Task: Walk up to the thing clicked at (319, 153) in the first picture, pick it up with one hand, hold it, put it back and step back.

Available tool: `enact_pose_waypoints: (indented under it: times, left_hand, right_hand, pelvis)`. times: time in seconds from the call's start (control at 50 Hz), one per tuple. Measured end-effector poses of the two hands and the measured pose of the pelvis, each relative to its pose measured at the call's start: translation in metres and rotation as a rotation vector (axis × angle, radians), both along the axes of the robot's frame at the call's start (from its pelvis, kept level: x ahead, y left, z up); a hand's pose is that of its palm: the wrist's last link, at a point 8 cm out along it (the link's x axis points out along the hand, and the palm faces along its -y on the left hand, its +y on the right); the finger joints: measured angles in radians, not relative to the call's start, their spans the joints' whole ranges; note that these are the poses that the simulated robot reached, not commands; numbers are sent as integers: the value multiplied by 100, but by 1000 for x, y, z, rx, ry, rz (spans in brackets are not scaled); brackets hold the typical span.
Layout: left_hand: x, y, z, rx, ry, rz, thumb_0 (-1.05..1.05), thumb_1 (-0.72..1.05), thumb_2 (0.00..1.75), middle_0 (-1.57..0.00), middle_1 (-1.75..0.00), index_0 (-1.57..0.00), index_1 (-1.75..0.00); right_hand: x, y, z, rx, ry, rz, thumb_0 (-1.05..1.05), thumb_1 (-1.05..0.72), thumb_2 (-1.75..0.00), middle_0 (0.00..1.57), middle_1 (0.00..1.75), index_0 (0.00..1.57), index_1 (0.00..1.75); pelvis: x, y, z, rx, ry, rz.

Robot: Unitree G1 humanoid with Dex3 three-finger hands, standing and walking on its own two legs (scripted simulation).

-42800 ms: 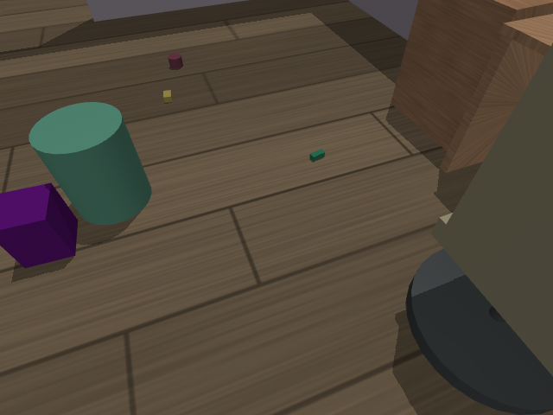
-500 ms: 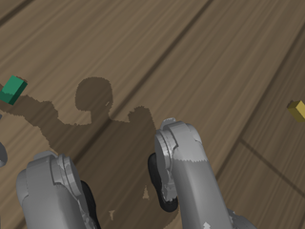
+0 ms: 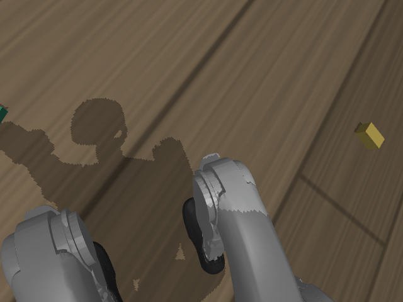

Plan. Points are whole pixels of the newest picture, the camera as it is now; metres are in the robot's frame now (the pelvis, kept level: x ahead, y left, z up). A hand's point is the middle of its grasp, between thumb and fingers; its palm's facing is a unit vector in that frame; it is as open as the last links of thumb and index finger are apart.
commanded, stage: rise first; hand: left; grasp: from above
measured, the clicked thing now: out of the picture +0.50 +0.31 -0.30
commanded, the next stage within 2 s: none
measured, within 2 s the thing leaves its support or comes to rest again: neither
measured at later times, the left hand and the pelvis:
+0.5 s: hand out of the picture +0.47 +0.35 -0.18, palm faces -0.18 -0.36 -0.91, open 13.0 cm; pelvis +0.00 +0.00 +0.01, yaw -1 degrees
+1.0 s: hand out of the picture +0.46 +0.35 -0.18, palm faces -0.19 -0.36 -0.91, open 13.4 cm; pelvis +0.00 +0.00 +0.01, yaw -1 degrees
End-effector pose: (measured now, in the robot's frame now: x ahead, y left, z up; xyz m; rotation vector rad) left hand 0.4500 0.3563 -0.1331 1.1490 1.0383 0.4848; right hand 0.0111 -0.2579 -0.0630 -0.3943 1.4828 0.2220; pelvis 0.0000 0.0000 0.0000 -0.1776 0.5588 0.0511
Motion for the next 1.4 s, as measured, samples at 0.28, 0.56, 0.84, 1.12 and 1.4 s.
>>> enact_pose_waypoints:
  times: [0.28,0.56,0.84,1.12,1.4]
  left_hand:
    - [10,-4,2,7,-1,13,0,-37,84,-34,-75,-31,-79]
    - [19,-3,8,16,-2,15,0,-36,83,-34,-77,-31,-80]
    - [20,-1,11,19,10,12,0,-41,86,-29,-83,-27,-85]
    - [15,-1,8,18,11,19,0,-44,89,-26,-86,-24,-89]
    - [16,-4,11,21,16,7,0,-47,92,-23,-90,-20,-92]
  right_hand:
    - [-5,3,9,6,12,-2,0,-92,-90,19,30,20,30]
    - [-13,3,16,-6,22,-17,0,-92,-90,19,30,20,30]
    - [-11,5,19,-13,5,-13,0,-92,-90,19,30,20,30]
    - [-10,5,21,-9,10,-5,0,-92,-90,19,30,20,30]
    - [-13,4,22,-8,5,-10,0,-92,-90,19,30,20,30]
  pelvis:
    - [0,0,4,-7,1,-5]
    - [-1,-1,7,-10,4,-8]
    - [-1,0,10,-13,2,-9]
    - [-1,-1,12,-9,5,-5]
    - [-2,-1,13,-9,-1,-6]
